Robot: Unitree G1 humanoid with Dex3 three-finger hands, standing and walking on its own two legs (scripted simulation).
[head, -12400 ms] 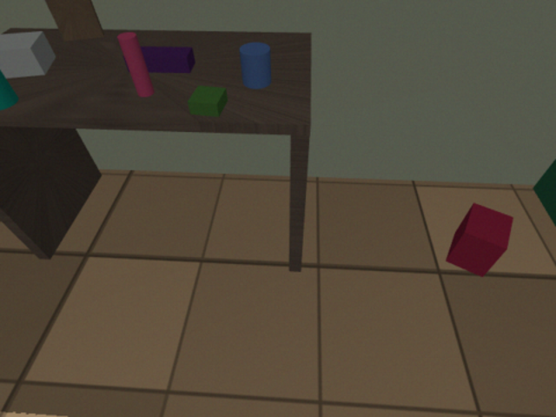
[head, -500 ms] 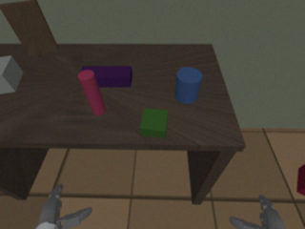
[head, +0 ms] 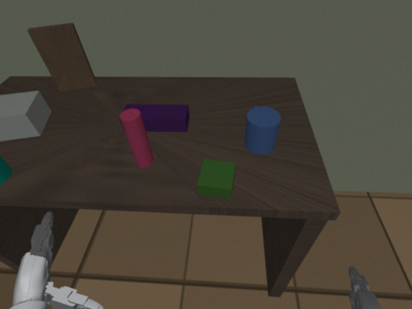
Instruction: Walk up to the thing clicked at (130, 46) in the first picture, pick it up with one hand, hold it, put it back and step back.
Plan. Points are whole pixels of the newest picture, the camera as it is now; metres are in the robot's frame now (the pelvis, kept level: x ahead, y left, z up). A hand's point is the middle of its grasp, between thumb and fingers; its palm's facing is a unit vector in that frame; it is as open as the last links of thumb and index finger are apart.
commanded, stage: rise first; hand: left
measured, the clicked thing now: (138, 140) +0.47 +0.22 +0.06
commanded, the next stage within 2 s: go down in 0.96 s
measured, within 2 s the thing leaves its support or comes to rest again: neither
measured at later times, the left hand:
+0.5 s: hand (50, 261) +0.17 +0.27 +0.09, palm faces +0.37 -0.82 -0.43, open 17.6 cm
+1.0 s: hand (37, 251) +0.17 +0.27 +0.13, palm faces +0.40 -0.80 -0.45, open 17.6 cm
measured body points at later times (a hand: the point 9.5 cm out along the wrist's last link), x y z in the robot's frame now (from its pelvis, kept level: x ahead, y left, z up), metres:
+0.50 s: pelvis -0.01 -0.01 +0.00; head -0.01 -0.03 +0.45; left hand +0.15 +0.31 +0.12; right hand +0.16 -0.27 -0.09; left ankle -0.02 +0.13 -0.74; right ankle -0.01 -0.14 -0.74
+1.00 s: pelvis -0.01 -0.01 +0.00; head -0.02 -0.03 +0.45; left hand +0.15 +0.31 +0.15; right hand +0.15 -0.27 -0.09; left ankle -0.02 +0.13 -0.74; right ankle -0.01 -0.14 -0.74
